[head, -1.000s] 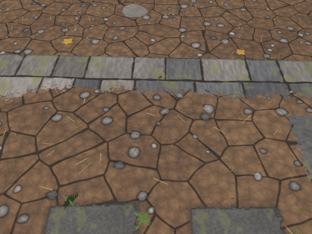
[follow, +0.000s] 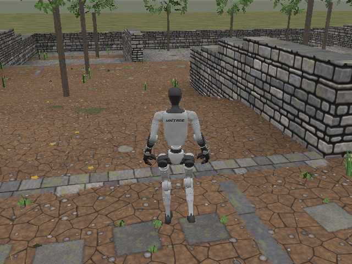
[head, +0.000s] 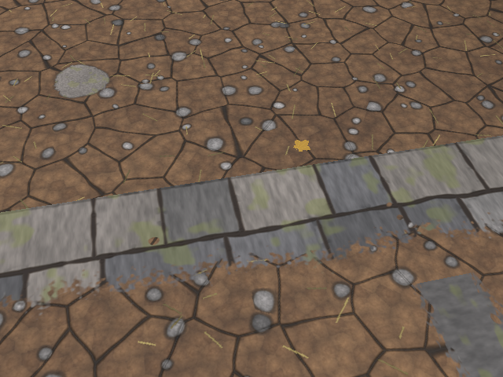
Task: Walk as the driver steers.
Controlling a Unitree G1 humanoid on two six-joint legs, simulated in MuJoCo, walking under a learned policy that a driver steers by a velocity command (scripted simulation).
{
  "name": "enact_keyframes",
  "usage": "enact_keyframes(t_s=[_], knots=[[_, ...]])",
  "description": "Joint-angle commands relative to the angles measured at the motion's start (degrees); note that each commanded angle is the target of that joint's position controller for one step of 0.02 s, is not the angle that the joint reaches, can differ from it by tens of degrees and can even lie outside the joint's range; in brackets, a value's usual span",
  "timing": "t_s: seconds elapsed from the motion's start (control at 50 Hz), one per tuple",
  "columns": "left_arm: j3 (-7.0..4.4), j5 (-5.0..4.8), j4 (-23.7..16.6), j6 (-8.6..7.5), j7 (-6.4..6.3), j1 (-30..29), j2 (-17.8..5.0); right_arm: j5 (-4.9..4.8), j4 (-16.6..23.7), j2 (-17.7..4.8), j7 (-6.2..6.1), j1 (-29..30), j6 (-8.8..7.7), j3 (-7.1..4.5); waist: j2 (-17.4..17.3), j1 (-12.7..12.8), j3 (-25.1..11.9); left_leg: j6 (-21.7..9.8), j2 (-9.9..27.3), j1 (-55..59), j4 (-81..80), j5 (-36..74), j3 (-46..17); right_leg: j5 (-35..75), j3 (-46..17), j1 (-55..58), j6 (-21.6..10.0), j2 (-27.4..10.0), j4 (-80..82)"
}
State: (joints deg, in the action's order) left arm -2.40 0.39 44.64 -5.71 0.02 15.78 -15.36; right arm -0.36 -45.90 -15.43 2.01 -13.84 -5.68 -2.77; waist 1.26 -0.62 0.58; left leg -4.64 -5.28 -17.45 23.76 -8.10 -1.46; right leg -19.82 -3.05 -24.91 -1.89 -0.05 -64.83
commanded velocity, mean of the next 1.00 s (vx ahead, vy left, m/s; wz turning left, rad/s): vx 0.50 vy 0.00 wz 0.24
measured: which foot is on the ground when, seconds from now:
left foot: down 0.00-0.36, up 0.38-0.80, down 0.82-1.00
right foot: up 0.00-0.32, down 0.34-0.84, up 0.86-1.00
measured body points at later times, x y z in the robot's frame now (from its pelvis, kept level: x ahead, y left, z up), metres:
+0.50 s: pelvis +0.26 -0.03 +0.00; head +0.28 -0.03 +0.45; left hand +0.33 +0.27 -0.09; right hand +0.42 -0.28 -0.12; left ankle +0.18 +0.09 -0.65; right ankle +0.31 -0.13 -0.74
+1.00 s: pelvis +0.47 +0.11 +0.00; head +0.49 +0.13 +0.45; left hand +0.47 +0.40 -0.13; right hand +0.67 -0.12 -0.09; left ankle +0.47 +0.20 -0.74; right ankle +0.50 -0.06 -0.65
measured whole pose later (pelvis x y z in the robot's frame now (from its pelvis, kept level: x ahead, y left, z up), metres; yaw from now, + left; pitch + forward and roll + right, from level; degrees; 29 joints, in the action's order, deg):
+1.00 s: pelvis +0.47 +0.11 +0.00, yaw +15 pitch +1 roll +0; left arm -3.5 -1.8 47.6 -3.0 0.1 17.2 -17.4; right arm 0.5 -41.8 -14.2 1.4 -13.2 -4.9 -2.9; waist 2.5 0.2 0.8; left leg -2.3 -0.1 -14.3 23.7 -10.8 5.8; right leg -17.8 -2.7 -30.8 -0.4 -4.6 -65.3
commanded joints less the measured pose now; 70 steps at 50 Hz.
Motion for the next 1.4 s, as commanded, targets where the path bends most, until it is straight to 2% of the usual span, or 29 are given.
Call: enact_keyframes(t_s=[0.02,0.1,0.22,0.28,0.32,0.34,0.36,0.38,0.4,0.42,0.46,0.54,0.62,0.76,0.8,0.82,0.84,0.86,0.88,0.92,0.96,1.08,1.16,1.26,1.3,1.34,1.36,1.38,1.4], knots=[[-1.66,0.71,-5.50,-1.08,-0.33,-0.78,-4.97,-0.13,3.78,-6.45,-0.42,-1.00,-0.20,-1.41,-4.93,1.08,-3.10,-11.25,14.82,11.30,-11.34,11.43,-20.18,2.48,-1.56,-11.46,1.76,-4.28,5.84],[-0.99,0.52,-8.18,-0.51,-0.89,-8.37,-3.24,-0.83,3.34,-9.23,-1.90,-4.19,0.37,-2.48,-4.99,-0.70,-1.42,-10.22,12.80,6.33,-12.42,12.36,-16.26,12.35,-0.26,-10.26,4.19,-2.87,19.81],[-0.92,-0.64,-11.10,-1.55,0.39,-18.42,-3.36,-1.43,2.26,-8.73,-2.84,-9.98,2.00,-2.44,-6.56,-3.98,-0.76,-7.38,11.78,6.24,-8.24,7.01,-18.34,22.09,-0.84,-3.28,4.23,1.13,34.14],[-1.80,-1.00,-11.64,-2.29,0.75,-18.27,-5.37,-1.45,2.73,-9.18,-3.20,-9.41,2.72,-2.77,-7.96,-2.47,-0.71,-6.33,13.08,9.39,-4.40,4.88,-23.42,17.01,-1.84,0.70,2.96,1.63,38.56],[-3.02,-0.73,-9.88,-2.67,0.24,-10.73,-7.40,-1.30,3.78,-7.83,-3.20,-7.21,2.93,-2.48,-8.40,1.85,-3.80,-4.09,10.38,7.80,2.41,8.16,-22.91,16.58,-1.28,12.30,0.29,0.35,42.53],[-3.91,0.10,-8.93,-2.75,-0.32,-2.42,-10.00,-0.62,5.10,-5.16,-2.91,-5.62,2.63,-1.54,-5.35,5.92,-10.53,-2.17,7.69,2.01,14.86,5.70,-19.23,15.70,-7.15,25.80,-3.28,-7.11,40.65],[-5.06,0.97,-7.94,-1.97,-0.73,4.88,-14.52,-1.17,6.33,-1.43,-3.06,-11.00,2.01,-0.46,7.54,5.67,-18.35,1.73,-0.02,-15.63,32.88,-10.85,-10.38,10.37,-25.78,45.48,-10.81,-19.35,41.31],[-4.87,-0.10,-6.61,-1.31,-0.21,6.53,-12.81,-1.87,7.05,-3.95,-2.98,-14.24,1.67,-0.41,17.17,4.38,-18.85,2.51,2.21,-26.42,43.62,-26.64,-8.50,0.06,-41.80,46.62,-14.66,-26.03,45.46],[-3.69,-0.51,-7.31,-1.16,-0.25,3.74,-8.00,-2.13,6.22,-8.22,-2.91,-10.96,2.04,-1.59,9.51,4.90,-10.88,3.13,5.45,-29.43,48.55,-21.94,-9.28,-3.96,-36.22,39.63,-12.77,-23.61,46.86],[-3.03,-0.40,-7.55,-0.85,-0.24,1.13,-6.05,-1.52,6.68,-8.86,-2.80,-6.70,2.51,-1.93,4.39,4.72,-5.29,3.58,7.32,-28.57,48.95,-17.19,-7.39,0.04,-26.94,32.28,-10.57,-20.57,47.88],[-2.20,0.27,-6.49,-0.81,0.33,-2.12,-4.33,-0.65,7.55,-6.71,-2.43,-3.74,2.72,-2.04,3.04,2.20,-0.46,3.66,9.76,-24.98,44.76,-11.95,-6.54,8.63,-17.95,21.80,-9.39,-15.72,51.50],[-2.78,-0.20,-3.91,-1.74,1.10,-1.93,-5.93,-0.51,8.35,-3.25,-1.81,-2.31,3.07,-1.18,3.78,0.46,0.50,4.25,10.52,-22.09,36.82,-6.80,-4.79,18.57,-8.94,16.42,-11.09,-13.38,55.93],[-3.27,-1.00,-1.92,-1.22,0.89,-0.69,-8.40,0.00,10.00,-2.07,-0.89,4.89,2.01,-0.07,2.30,2.17,0.75,4.25,11.19,-19.77,21.88,4.36,-1.68,23.89,-2.57,16.91,-10.28,-11.95,56.54],[-3.45,-2.41,2.27,0.82,0.78,5.87,-11.33,-0.88,13.89,-4.32,0.29,14.32,0.99,-0.42,3.91,4.09,2.30,2.01,8.08,-13.08,7.88,2.09,1.16,23.74,-3.28,22.32,-7.96,-14.91,52.16],[-3.20,-2.55,2.65,1.48,0.48,5.05,-11.70,-0.44,11.71,-7.02,-0.07,6.05,0.63,-2.00,3.52,-1.29,-2.05,0.11,5.42,0.87,3.05,2.27,3.14,34.69,-1.64,20.96,-5.90,-12.66,42.81],[-2.36,-1.96,2.30,1.35,0.38,5.01,-9.83,0.11,9.54,-10.28,-0.74,-2.78,0.65,-3.51,2.05,-5.36,-8.23,-1.74,8.26,15.18,4.05,4.21,0.54,33.56,0.81,14.87,-3.80,-9.42,31.20],[-0.47,-0.80,0.08,0.55,0.53,7.55,-4.28,1.76,8.91,-16.16,-1.60,-11.41,1.11,-4.89,-9.03,-7.04,-18.41,-8.13,24.40,37.72,4.80,3.12,-19.10,13.39,5.00,-5.16,0.41,-2.88,8.78],[0.08,-1.58,0.49,-0.25,0.40,10.04,-3.13,1.19,8.17,-14.90,-1.48,-13.29,1.51,-4.47,-16.87,-6.57,-24.18,-12.59,30.96,40.79,-2.81,-4.17,-36.72,-13.88,-1.09,-15.18,1.19,1.10,-3.71],[-1.72,-3.03,0.35,-0.35,0.42,6.76,-8.86,0.74,7.97,-10.91,-1.28,-11.10,1.46,-3.21,-10.82,-6.83,-16.10,-10.43,28.76,33.96,-4.50,-8.58,-31.32,-11.52,-4.43,-19.65,0.83,-1.73,-8.78],[-1.95,-2.57,-0.83,0.40,0.14,1.89,-8.18,0.34,7.94,-6.63,-0.84,-3.27,1.04,-1.81,-7.58,-3.15,-5.65,-7.42,23.83,19.56,-8.52,-6.93,-18.00,-2.67,-2.07,-18.74,0.71,-5.85,-5.20],[-2.23,-2.06,0.02,2.18,-0.07,3.73,-6.35,0.82,7.55,-4.43,-0.54,1.25,0.04,-1.48,-9.34,0.33,-2.01,-6.21,20.84,10.36,-12.98,-1.88,-10.18,2.91,-2.49,-12.69,1.25,-7.85,-2.20],[-2.15,-1.71,-1.78,3.67,0.10,-0.65,-3.47,1.51,3.75,-5.92,-1.71,0.29,-1.23,-2.71,-4.98,1.14,1.28,-6.24,20.36,10.32,-16.26,11.52,2.58,16.57,-4.22,-16.34,2.34,-7.23,7.12],[-1.34,-1.38,-4.45,3.36,1.73,-8.46,-2.07,0.91,2.13,-8.13,-2.54,-1.56,-0.54,-3.38,-3.75,-1.59,3.80,-5.04,20.48,12.37,-16.85,11.52,8.32,23.67,0.24,-15.03,1.38,-6.67,19.21],[-1.20,-1.58,-8.79,3.54,3.37,-15.03,-2.61,-0.52,-0.21,-10.27,-2.76,-4.79,1.35,-4.27,-3.65,-3.33,5.84,-3.66,23.04,21.46,-12.92,16.25,11.32,16.55,4.27,-16.60,-1.50,-5.62,26.40],[-1.94,-1.54,-9.67,3.77,3.65,-13.59,-4.00,-0.96,-0.17,-11.92,-2.99,-3.87,2.11,-4.69,-5.40,-1.40,3.23,-2.37,22.94,23.25,-6.60,33.37,13.13,10.77,7.71,-10.84,-3.54,-2.47,27.24],[-4.21,-1.77,-7.42,4.05,3.26,-2.21,-7.73,-1.50,0.21,-12.98,-3.27,-2.23,3.01,-4.84,-5.96,5.52,-3.84,-0.24,20.64,20.97,10.20,47.53,15.51,9.50,10.85,5.56,-6.52,2.94,30.25],[-6.39,-1.80,-4.86,4.43,2.28,7.46,-11.96,-1.13,0.65,-11.79,-3.49,-2.69,2.84,-4.24,-3.24,9.93,-9.01,2.27,18.19,10.71,25.04,38.71,15.98,12.38,6.73,22.51,-8.93,2.98,32.72],[-7.79,-2.24,-4.39,4.54,1.25,9.08,-19.15,1.44,3.73,-4.00,-3.02,-6.62,1.77,-1.87,12.38,5.40,-12.31,6.28,9.13,-15.03,47.05,-9.81,14.45,8.27,-21.93,41.58,-17.57,-12.16,35.89],[-6.57,-1.69,-6.69,3.43,1.63,9.29,-17.26,0.07,4.60,-4.56,-2.29,-5.18,-0.69,-1.10,10.01,5.98,-22.98,6.47,3.27,-23.85,57.24,-26.67,-0.67,0.26,-46.02,48.12,-23.96,-20.23,46.65]])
